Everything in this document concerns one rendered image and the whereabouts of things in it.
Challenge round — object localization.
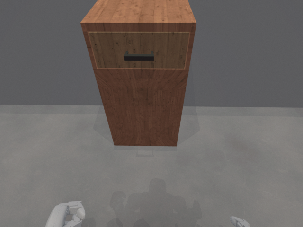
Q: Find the robot left hand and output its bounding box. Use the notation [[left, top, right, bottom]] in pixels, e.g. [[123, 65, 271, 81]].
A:
[[45, 201, 85, 227]]

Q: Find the robot right hand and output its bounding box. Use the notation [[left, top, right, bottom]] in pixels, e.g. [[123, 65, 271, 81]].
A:
[[230, 216, 250, 227]]

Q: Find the cabinet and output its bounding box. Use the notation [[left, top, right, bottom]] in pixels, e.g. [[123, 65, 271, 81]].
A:
[[80, 0, 196, 146]]

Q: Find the handle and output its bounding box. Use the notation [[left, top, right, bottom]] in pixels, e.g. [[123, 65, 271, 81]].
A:
[[124, 51, 154, 61]]

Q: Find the drawer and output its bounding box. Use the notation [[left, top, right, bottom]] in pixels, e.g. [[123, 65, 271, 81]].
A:
[[89, 32, 189, 69]]

